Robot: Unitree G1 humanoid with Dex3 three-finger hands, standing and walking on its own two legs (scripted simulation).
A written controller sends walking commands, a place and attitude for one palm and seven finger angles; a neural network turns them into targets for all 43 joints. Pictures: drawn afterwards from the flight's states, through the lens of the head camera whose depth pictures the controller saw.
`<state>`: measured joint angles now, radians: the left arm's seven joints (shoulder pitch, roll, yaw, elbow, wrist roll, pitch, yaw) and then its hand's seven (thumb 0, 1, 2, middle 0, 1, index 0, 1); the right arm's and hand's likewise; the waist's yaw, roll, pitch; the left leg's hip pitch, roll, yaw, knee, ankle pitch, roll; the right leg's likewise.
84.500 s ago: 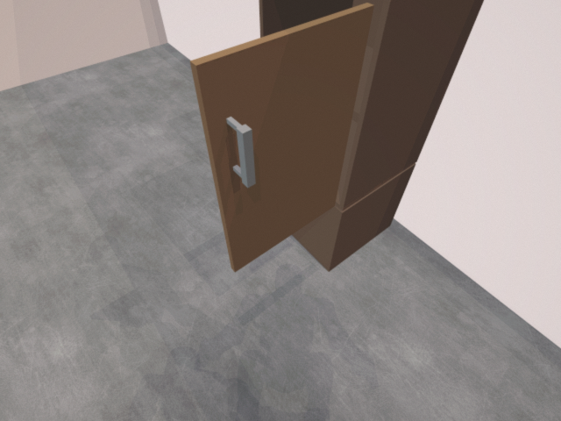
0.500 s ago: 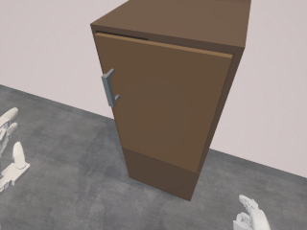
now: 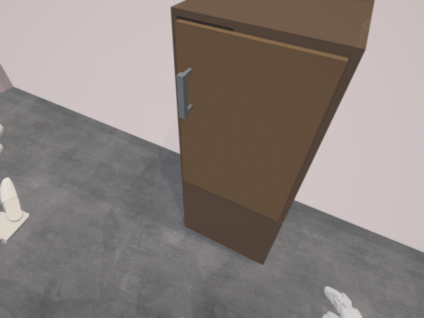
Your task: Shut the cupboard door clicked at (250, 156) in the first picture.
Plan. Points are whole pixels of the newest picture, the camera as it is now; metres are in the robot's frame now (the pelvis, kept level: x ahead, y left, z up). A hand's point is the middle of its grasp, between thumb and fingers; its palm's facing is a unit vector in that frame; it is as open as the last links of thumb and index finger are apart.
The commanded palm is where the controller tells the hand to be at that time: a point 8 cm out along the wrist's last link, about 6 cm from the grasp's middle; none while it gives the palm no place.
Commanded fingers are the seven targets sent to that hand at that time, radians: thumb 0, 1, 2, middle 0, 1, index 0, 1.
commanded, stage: step back with the hand held close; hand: left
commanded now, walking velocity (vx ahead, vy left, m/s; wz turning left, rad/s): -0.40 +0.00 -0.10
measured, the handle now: (186, 93) +0.65 +0.11 +0.10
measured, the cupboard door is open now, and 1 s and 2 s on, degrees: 0 0 0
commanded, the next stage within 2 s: stop stepping back and stand still in 0.42 s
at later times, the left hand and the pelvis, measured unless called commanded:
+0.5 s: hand out of the picture +0.13 +0.27 +0.21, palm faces +0.32 -0.89 -0.32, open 7.4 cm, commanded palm +0.06 +0.32 +0.20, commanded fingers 0.00 0.90 0.90 -0.20 -0.30 -0.20 -0.30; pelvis -0.11 +0.04 +0.01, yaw -6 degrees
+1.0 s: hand out of the picture +0.01 +0.28 +0.19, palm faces +0.23 -0.87 -0.43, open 7.4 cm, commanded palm -0.02 +0.33 +0.20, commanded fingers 0.00 0.90 0.90 -0.20 -0.30 -0.20 -0.30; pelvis -0.21 +0.06 +0.02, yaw -9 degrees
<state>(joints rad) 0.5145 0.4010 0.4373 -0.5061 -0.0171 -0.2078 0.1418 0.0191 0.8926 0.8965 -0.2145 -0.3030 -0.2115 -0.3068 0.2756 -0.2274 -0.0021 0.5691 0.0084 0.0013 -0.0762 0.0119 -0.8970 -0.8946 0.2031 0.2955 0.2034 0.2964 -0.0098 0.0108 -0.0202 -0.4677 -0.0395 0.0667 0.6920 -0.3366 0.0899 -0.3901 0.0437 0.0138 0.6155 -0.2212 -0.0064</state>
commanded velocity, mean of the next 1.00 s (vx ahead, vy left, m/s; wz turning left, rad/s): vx -0.07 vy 0.00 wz -0.04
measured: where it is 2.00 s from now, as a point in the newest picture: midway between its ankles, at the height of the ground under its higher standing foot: outside the picture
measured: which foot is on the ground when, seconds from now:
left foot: down 0.00-0.56, up 0.58-0.68, down 0.70-0.90, up 0.92-1.00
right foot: down 0.00-0.14, up 0.16-0.54, down 0.56-1.00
